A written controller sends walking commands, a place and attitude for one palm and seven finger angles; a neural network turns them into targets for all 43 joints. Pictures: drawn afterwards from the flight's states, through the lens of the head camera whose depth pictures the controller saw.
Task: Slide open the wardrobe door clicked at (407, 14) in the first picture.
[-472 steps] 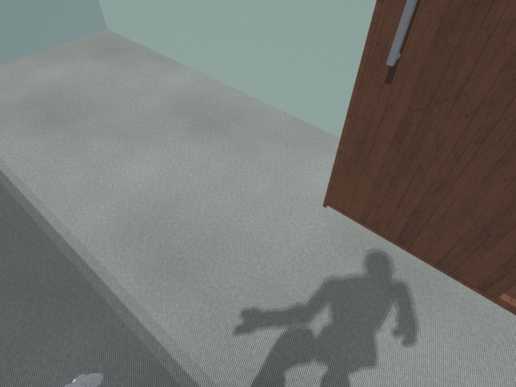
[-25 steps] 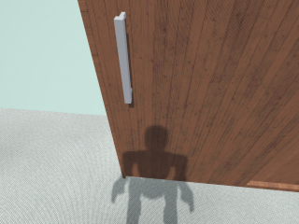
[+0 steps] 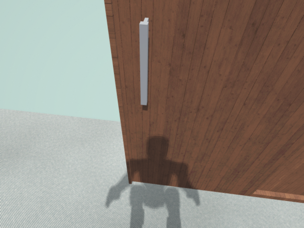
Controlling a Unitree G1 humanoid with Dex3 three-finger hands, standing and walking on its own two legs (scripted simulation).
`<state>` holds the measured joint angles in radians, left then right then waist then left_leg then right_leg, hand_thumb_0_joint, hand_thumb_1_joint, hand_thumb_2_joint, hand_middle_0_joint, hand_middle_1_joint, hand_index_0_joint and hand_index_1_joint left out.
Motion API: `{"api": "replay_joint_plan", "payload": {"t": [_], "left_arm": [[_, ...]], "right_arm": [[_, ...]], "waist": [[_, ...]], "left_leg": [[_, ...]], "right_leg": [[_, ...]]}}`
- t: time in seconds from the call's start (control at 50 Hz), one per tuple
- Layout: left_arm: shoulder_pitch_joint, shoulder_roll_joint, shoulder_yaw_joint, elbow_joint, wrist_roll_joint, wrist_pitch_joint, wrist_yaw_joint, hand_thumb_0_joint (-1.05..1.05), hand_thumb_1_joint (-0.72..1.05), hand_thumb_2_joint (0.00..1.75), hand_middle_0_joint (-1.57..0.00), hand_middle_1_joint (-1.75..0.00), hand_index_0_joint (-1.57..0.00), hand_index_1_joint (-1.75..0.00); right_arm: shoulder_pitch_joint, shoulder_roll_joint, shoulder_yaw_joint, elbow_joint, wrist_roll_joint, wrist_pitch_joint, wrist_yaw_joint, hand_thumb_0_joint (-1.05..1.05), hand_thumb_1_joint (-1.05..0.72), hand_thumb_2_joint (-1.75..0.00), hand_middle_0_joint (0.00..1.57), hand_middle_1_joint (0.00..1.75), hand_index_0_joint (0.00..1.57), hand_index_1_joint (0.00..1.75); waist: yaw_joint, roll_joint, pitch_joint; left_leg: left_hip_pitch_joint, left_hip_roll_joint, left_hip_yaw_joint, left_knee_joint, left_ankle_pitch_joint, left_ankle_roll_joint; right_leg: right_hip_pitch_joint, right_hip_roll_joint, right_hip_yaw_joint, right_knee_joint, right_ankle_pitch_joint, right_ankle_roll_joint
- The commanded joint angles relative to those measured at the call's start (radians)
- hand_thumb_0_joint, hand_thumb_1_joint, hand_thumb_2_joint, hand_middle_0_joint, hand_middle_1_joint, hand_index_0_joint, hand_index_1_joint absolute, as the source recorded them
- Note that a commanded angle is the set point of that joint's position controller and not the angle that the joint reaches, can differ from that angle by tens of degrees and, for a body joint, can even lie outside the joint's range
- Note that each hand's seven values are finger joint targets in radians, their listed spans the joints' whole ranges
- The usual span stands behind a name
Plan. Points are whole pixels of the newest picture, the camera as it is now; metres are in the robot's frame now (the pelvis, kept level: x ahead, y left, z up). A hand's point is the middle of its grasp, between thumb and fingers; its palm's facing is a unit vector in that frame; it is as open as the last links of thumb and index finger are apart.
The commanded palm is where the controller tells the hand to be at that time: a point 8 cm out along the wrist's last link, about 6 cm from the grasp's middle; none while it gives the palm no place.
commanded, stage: come to a stop and stand still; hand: left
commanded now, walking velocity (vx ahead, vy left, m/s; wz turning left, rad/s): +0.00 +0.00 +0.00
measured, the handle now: (145, 66) +0.53 +0.06 +0.18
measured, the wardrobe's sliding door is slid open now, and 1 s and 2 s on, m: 0.00 0.00 0.00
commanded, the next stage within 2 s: look again from close up in 0.10 s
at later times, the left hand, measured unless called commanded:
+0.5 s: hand out of the picture +0.01 +0.23 -0.17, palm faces -0.01 -0.96 -0.28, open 7.4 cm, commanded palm none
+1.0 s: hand out of the picture +0.03 +0.20 -0.17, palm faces -0.02 -0.97 -0.25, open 7.4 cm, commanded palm none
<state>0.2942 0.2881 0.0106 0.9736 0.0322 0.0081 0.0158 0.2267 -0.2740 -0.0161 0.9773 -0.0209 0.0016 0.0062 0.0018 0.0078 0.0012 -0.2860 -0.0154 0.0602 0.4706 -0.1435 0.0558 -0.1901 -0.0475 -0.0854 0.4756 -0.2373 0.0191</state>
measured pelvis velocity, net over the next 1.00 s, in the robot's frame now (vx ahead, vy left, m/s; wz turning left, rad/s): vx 0.01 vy -0.01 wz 0.00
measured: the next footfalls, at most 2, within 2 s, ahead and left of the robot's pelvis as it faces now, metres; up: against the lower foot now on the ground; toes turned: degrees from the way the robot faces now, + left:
none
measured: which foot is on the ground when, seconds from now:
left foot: down 0.00-1.00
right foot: down 0.00-1.00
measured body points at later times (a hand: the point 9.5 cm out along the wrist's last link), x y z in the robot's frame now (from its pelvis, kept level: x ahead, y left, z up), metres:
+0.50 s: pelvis +0.00 +0.00 +0.01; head +0.00 +0.01 +0.45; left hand +0.01 +0.28 -0.14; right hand +0.05 -0.26 -0.14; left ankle +0.07 +0.08 -0.74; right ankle +0.01 -0.14 -0.74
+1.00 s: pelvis +0.01 -0.01 +0.01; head +0.01 +0.00 +0.46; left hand +0.03 +0.25 -0.15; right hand +0.04 -0.26 -0.14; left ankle +0.07 +0.08 -0.74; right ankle +0.01 -0.14 -0.74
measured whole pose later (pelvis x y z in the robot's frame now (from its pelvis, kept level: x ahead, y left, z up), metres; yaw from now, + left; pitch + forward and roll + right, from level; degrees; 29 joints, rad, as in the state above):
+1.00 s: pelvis +0.01 -0.01 +0.01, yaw +0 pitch -3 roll -1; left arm 0.27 0.23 -0.01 1.08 0.03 0.00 0.03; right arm 0.22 -0.23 -0.01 1.11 -0.01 0.01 0.00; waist -0.01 0.00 0.04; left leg -0.22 -0.02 0.06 0.38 -0.12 0.05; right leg -0.13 -0.05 -0.09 0.39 -0.21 0.02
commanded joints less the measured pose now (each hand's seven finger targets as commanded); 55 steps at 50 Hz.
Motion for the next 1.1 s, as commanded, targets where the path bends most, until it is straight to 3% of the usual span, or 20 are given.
{"api": "replay_joint_plan", "payload": {"t": [0.0,0.12,0.26,0.32,0.38,0.46,0.62,0.76,0.9,1.08], "left_arm": [[0.009,0.165,0.031,-0.046,-0.004,-0.025,0.006,0.00,0.90,0.90,-0.20,-0.30,-0.20,-0.30],[0.021,0.164,0.025,-0.009,-0.003,-0.022,0.006,0.00,0.90,0.90,-0.20,-0.30,-0.20,-0.30],[0.026,0.158,0.019,0.020,-0.005,-0.027,0.009,0.00,0.90,0.90,-0.20,-0.30,-0.20,-0.30],[0.038,0.150,0.017,0.037,-0.004,-0.022,0.010,0.00,0.90,0.90,-0.20,-0.30,-0.20,-0.30],[0.041,0.143,0.016,0.044,-0.005,-0.025,0.012,0.00,0.90,0.90,-0.20,-0.30,-0.20,-0.30],[0.035,0.134,0.014,0.048,-0.006,-0.027,0.014,0.00,0.90,0.90,-0.20,-0.30,-0.20,-0.30],[0.034,0.112,0.012,0.059,-0.007,-0.024,0.015,0.00,0.90,0.90,-0.20,-0.30,-0.20,-0.30],[0.026,0.103,0.010,0.057,-0.009,-0.031,0.018,0.00,0.90,0.90,-0.20,-0.30,-0.20,-0.30],[0.021,0.089,0.008,0.067,-0.010,-0.029,0.018,0.00,0.90,0.90,-0.20,-0.30,-0.20,-0.30],[0.014,0.079,0.007,0.073,-0.012,-0.031,0.020,0.00,0.90,0.90,-0.20,-0.30,-0.20,-0.30]], "right_arm": [[-0.021,-0.186,-0.040,-0.046,0.006,-0.024,-0.011,0.00,-0.90,-0.90,0.20,0.30,0.20,0.30],[-0.034,-0.198,-0.038,-0.016,0.009,-0.023,-0.010,0.00,-0.90,-0.90,0.20,0.30,0.20,0.30],[-0.028,-0.189,-0.034,0.015,0.013,-0.024,-0.010,0.00,-0.90,-0.90,0.20,0.30,0.20,0.30],[-0.031,-0.188,-0.035,0.028,0.012,-0.020,-0.010,0.00,-0.90,-0.90,0.20,0.30,0.20,0.30],[-0.024,-0.175,-0.031,0.038,0.014,-0.020,-0.010,0.00,-0.90,-0.90,0.20,0.30,0.20,0.30],[-0.022,-0.162,-0.030,0.048,0.014,-0.020,-0.010,0.00,-0.90,-0.90,0.20,0.30,0.20,0.30],[-0.011,-0.138,-0.026,0.066,0.014,-0.016,-0.011,0.00,-0.90,-0.90,0.20,0.30,0.20,0.30],[-0.006,-0.120,-0.022,0.073,0.015,-0.019,-0.012,0.00,-0.90,-0.90,0.20,0.30,0.20,0.30],[0.000,-0.105,-0.019,0.083,0.015,-0.018,-0.014,0.00,-0.90,-0.90,0.20,0.30,0.20,0.30],[0.007,-0.095,-0.013,0.092,0.016,-0.020,-0.017,0.00,-0.90,-0.90,0.20,0.30,0.20,0.30]], "waist": [[-0.003,0.010,0.041],[0.001,0.036,0.052],[-0.001,0.015,0.034],[0.002,0.039,0.053],[0.003,-0.002,0.044],[0.000,-0.008,0.046],[-0.001,0.005,0.059],[-0.002,-0.005,0.042],[-0.003,0.002,0.054],[-0.004,-0.007,0.049]], "left_leg": [[-0.020,0.126,-0.192,-0.180,-0.262,-0.016],[-0.020,0.136,-0.210,-0.225,-0.298,-0.020],[0.014,0.133,-0.197,-0.211,-0.208,-0.022],[0.003,0.137,-0.209,-0.246,-0.278,-0.026],[0.008,0.130,-0.199,-0.229,-0.220,-0.025],[0.029,0.127,-0.185,-0.215,-0.175,-0.027],[0.027,0.125,-0.182,-0.232,-0.199,-0.034],[0.059,0.121,-0.155,-0.193,-0.084,-0.034],[0.061,0.120,-0.154,-0.201,-0.099,-0.037],[0.077,0.125,-0.144,-0.190,-0.028,-0.037]], "right_leg": [[-0.053,-0.076,0.111,-0.132,-0.137,-0.057],[-0.038,-0.070,0.099,-0.128,-0.114,-0.050],[-0.015,-0.083,0.099,-0.147,-0.066,-0.049],[-0.017,-0.075,0.090,-0.142,-0.084,-0.044],[0.002,-0.082,0.096,-0.154,-0.060,-0.046],[-0.005,-0.087,0.097,-0.164,-0.049,-0.045],[-0.005,-0.082,0.093,-0.167,-0.063,-0.040],[0.006,-0.093,0.096,-0.176,-0.011,-0.040],[0.003,-0.090,0.096,-0.181,-0.027,-0.039],[0.023,-0.090,0.096,-0.185,0.013,-0.037]]}}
